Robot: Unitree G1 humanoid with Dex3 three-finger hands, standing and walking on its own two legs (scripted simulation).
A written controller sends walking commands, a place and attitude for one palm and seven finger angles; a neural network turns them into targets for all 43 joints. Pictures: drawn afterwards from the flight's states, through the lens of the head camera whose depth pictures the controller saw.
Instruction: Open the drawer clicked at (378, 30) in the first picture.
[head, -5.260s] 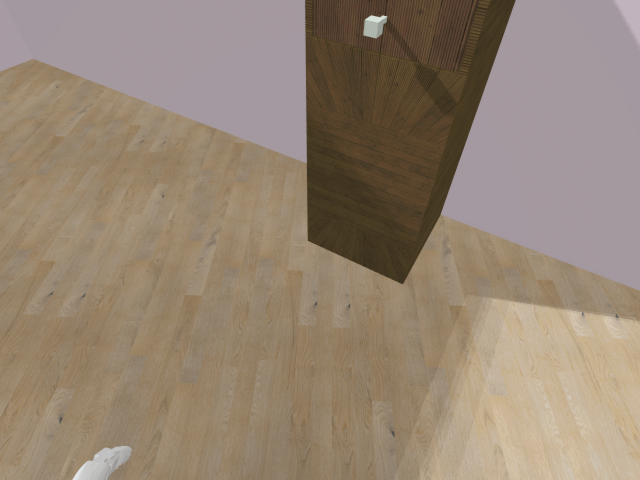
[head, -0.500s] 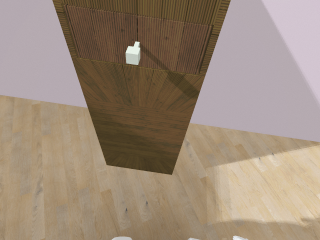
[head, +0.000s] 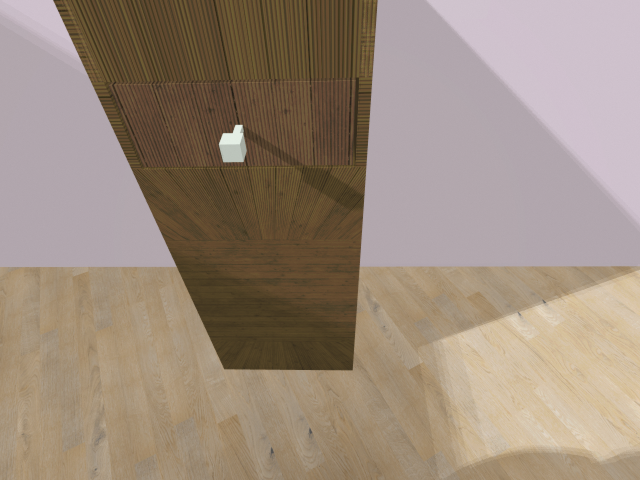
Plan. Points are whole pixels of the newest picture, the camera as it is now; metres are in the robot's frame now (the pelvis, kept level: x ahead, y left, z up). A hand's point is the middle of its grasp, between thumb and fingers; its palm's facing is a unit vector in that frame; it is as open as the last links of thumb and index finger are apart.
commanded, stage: come to a stop and stand still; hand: left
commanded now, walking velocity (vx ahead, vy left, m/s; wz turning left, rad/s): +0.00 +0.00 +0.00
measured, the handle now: (235, 141) +0.58 +0.16 +0.14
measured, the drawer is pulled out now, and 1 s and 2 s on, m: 0.00 0.00 0.00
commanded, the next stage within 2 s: look again from close up in 0.34 s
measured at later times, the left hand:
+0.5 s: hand out of the picture -0.04 +0.13 -0.18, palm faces +0.04 -0.99 -0.15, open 7.4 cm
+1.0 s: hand out of the picture +0.02 +0.22 -0.18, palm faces +0.06 -0.97 -0.23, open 7.4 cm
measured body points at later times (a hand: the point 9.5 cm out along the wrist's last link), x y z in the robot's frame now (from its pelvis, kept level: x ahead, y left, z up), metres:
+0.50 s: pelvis +0.00 -0.02 +0.00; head +0.02 -0.02 +0.44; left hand -0.04 +0.18 -0.16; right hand -0.05 -0.22 -0.17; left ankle +0.05 +0.11 -0.74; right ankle -0.04 -0.11 -0.74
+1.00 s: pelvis -0.01 +0.02 -0.01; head -0.02 +0.03 +0.44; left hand +0.02 +0.27 -0.16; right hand +0.07 -0.22 -0.14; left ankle +0.05 +0.11 -0.74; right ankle -0.04 -0.11 -0.74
